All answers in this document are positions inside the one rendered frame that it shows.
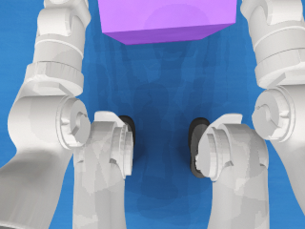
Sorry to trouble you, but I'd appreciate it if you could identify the robot left forearm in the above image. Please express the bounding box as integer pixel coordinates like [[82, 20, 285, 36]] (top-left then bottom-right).
[[8, 0, 92, 139]]

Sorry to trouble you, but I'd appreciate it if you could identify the robot left thigh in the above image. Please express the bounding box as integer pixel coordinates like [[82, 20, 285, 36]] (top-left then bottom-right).
[[72, 121, 133, 229]]

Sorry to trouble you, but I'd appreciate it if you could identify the carton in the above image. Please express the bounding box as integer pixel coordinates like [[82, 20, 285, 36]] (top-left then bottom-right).
[[97, 0, 237, 46]]

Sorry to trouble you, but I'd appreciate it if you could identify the robot right foot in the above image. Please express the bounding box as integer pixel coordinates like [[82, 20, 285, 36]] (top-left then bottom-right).
[[188, 117, 211, 178]]

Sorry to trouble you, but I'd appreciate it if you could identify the right robot upper arm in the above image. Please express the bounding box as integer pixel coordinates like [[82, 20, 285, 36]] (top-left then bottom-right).
[[252, 84, 305, 216]]

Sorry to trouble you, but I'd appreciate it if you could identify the left robot upper arm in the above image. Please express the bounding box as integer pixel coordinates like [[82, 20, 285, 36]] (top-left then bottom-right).
[[0, 94, 91, 229]]

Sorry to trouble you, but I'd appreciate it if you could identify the robot right forearm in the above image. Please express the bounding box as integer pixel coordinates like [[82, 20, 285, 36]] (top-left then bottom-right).
[[240, 0, 305, 90]]

